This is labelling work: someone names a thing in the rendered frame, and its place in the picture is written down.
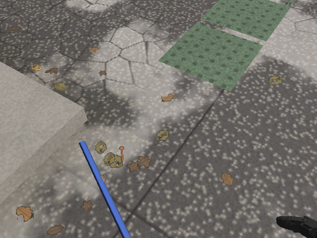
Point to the right robot hand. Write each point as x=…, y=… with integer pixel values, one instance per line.
x=305, y=225

